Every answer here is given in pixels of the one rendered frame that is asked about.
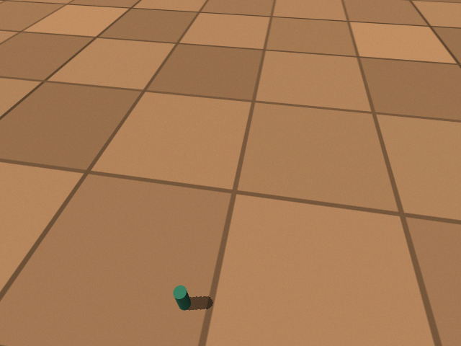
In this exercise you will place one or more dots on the can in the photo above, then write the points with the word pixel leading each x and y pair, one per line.
pixel 182 297

